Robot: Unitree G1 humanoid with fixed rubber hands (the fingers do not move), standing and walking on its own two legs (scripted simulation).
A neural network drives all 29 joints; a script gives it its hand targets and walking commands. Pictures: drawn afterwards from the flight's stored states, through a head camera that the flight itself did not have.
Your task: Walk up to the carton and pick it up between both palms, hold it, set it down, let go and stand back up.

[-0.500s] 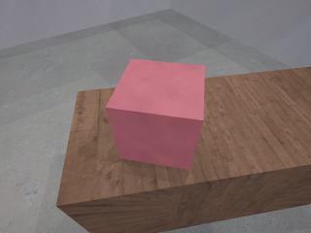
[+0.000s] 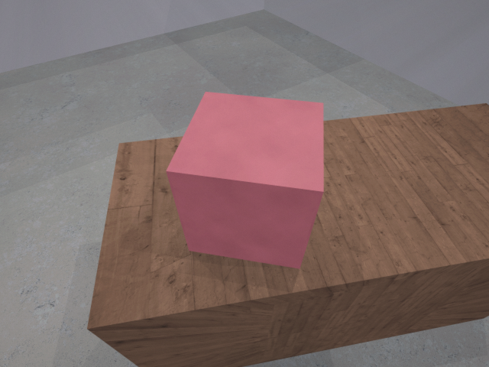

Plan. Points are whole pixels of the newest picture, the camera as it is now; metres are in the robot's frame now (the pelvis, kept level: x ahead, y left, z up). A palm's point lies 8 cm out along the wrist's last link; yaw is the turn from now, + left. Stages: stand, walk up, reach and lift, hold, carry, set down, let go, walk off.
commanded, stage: stand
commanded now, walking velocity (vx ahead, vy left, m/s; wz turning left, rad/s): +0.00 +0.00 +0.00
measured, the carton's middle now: (252, 180) +0.48 -0.02 +0.01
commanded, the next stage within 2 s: none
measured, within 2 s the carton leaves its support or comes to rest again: neither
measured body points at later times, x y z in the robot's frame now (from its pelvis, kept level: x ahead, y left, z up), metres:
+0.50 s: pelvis +0.01 +0.00 +0.00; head +0.02 -0.01 +0.45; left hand +0.01 +0.21 -0.16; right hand -0.03 -0.21 -0.17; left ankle -0.05 +0.05 -0.74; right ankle +0.02 -0.17 -0.73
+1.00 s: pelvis +0.02 -0.01 +0.00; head +0.03 -0.02 +0.45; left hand +0.01 +0.20 -0.16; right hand -0.04 -0.22 -0.17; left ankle -0.05 +0.05 -0.74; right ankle +0.02 -0.17 -0.73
